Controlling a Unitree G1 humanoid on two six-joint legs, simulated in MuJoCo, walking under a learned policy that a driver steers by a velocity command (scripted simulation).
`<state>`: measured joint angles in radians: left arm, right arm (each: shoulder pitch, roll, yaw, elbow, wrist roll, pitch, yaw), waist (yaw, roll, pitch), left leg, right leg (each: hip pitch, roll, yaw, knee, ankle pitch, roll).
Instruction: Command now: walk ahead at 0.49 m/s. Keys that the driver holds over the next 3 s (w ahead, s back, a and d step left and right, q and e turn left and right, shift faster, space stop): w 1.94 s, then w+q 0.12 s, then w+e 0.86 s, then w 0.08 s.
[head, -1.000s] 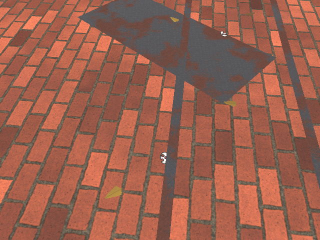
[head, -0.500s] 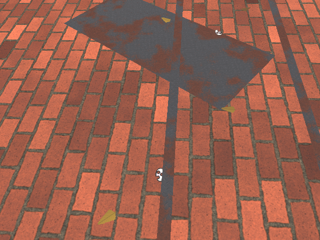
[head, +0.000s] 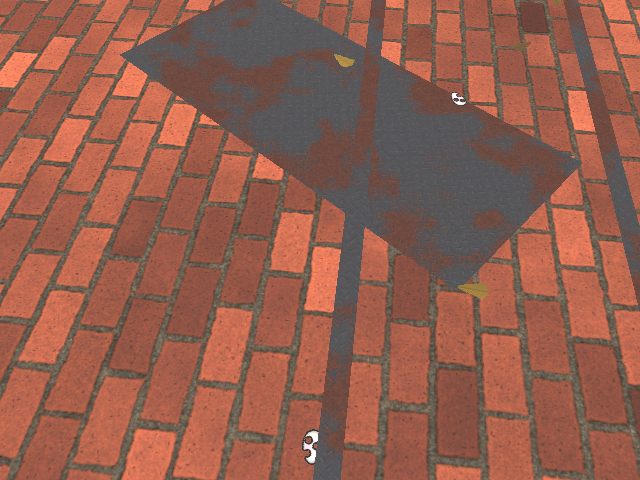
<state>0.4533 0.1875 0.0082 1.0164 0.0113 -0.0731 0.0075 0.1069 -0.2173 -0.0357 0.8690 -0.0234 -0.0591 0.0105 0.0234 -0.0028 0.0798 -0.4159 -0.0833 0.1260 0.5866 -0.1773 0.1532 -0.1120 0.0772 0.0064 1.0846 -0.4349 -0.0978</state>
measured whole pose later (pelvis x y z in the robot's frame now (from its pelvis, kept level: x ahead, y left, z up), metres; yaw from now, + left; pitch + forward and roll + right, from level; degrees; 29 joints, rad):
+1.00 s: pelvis +0.55 -0.03 +0.02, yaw +1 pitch +1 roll -2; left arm 0.49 0.17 0.02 1.08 0.03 -0.09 0.01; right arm 0.00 -0.18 -0.02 0.88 -0.02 -0.05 0.03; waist 0.07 0.02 0.06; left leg -0.54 0.04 0.08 0.59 -0.08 0.08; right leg 0.12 0.08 -0.07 0.20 -0.33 -0.06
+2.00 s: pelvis +1.07 -0.04 +0.03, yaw +2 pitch +0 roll -1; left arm 0.45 0.17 0.04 1.07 0.01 -0.10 0.00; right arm 0.11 -0.20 -0.05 0.93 -0.02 -0.03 0.03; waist 0.04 0.04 0.04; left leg -0.63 0.11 0.03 0.76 -0.03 0.03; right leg 0.02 0.09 -0.10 0.18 -0.21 -0.09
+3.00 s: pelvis +1.59 -0.08 +0.03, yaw -23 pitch +1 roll +0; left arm 0.34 0.25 0.08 0.94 0.00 -0.05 0.00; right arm 0.12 -0.24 -0.05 0.81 -0.04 -0.04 0.01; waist 0.03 0.03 0.05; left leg -0.63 0.14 -0.03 1.00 -0.21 -0.04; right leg -0.12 0.16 0.01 0.30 -0.18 -0.15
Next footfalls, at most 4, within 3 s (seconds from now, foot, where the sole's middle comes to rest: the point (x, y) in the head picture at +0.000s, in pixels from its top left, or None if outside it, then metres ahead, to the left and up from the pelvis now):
0.50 right None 0.44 -0.12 -0.75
1.04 left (317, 349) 0.74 0.06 -0.75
1.62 right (386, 244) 1.04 -0.11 -0.75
2.18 left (315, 164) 1.33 0.08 -0.75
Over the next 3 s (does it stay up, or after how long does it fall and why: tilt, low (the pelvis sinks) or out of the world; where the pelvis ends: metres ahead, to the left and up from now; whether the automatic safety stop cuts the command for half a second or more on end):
stays up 1.59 -0.08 0.03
